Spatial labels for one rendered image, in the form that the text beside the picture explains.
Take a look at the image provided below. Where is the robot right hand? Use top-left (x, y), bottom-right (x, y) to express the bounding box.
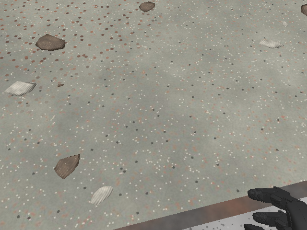
top-left (244, 186), bottom-right (307, 230)

